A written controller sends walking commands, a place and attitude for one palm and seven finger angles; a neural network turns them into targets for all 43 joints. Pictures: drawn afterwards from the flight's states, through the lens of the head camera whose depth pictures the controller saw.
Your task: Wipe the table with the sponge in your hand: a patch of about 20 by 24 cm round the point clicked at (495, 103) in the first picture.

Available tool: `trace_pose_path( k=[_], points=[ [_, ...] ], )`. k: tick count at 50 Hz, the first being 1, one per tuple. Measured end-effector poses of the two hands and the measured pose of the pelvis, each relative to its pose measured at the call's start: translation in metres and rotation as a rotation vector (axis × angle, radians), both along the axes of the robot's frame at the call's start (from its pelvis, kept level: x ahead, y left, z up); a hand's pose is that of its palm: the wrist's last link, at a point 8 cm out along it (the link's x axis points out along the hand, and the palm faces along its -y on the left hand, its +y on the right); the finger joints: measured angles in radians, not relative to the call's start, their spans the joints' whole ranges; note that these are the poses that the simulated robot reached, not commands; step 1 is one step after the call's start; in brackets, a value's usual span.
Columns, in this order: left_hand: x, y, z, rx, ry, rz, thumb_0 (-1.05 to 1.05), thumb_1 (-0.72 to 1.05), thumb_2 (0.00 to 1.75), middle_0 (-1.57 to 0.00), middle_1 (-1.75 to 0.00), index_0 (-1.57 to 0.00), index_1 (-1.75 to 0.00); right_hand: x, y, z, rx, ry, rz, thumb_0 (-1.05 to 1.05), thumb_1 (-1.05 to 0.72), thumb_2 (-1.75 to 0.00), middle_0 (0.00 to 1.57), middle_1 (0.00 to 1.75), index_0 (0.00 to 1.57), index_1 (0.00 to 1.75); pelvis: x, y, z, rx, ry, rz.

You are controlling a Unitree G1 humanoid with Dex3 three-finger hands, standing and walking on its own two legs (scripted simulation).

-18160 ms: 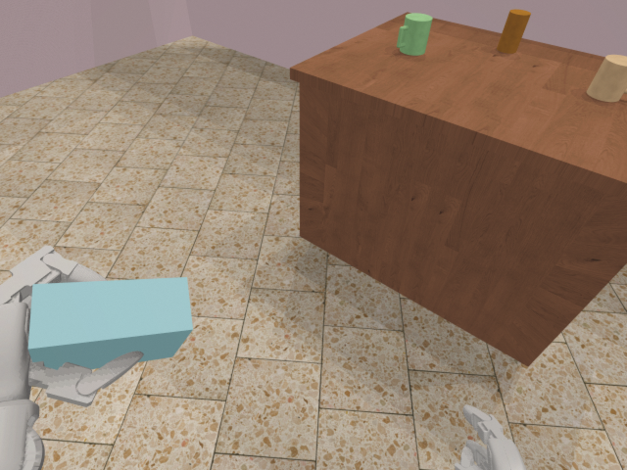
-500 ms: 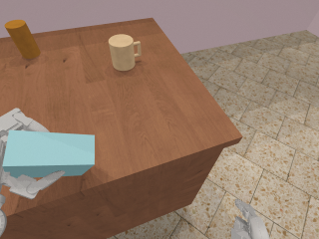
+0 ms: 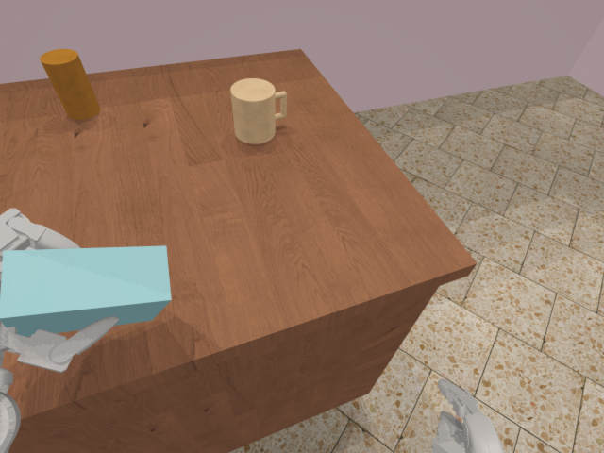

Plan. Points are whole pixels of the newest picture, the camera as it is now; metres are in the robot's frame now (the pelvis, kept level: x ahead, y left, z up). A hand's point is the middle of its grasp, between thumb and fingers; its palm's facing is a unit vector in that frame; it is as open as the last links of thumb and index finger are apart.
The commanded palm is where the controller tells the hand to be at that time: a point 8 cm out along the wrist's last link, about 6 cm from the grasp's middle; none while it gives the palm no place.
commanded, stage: come to a stop and stand still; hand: left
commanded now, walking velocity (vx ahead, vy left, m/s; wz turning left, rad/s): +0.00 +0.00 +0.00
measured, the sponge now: (115, 289) +0.23 +0.22 +0.15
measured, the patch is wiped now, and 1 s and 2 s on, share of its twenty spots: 0.00 0.00 0.00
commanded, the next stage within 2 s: look again from close up in 0.36 s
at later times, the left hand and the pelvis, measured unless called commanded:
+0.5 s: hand (46, 290) +0.22 +0.28 +0.15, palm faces +0.39 -0.85 -0.35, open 9.8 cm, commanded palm +0.16 +0.31 +0.18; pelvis +0.00 +0.03 +0.00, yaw +0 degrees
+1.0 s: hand (57, 290) +0.22 +0.27 +0.16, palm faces +0.38 -0.84 -0.38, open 9.8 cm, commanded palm +0.16 +0.30 +0.18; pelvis +0.00 +0.02 +0.00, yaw +0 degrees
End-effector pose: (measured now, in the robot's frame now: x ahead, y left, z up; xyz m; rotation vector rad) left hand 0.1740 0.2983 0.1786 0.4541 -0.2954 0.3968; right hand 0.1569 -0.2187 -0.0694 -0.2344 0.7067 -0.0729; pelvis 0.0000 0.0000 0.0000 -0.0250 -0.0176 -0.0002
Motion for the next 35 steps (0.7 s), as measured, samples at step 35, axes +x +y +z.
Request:
trace_pose_path(
  k=[35],
  points=[
    [0.008, 0.021, -0.008, -0.014, 0.045, -0.039, 0.0, -0.47, 1.03, -0.79, -1.34, -0.77, -1.34, 0.014, 0.035, 0.007, -0.003, -0.008, 0.005, 0.01, -0.9, -0.9, 0.21, 0.3, 0.21, 0.3, 0.003, 0.03, 0.003, -0.004, -0.003, 0.007]
  ],
)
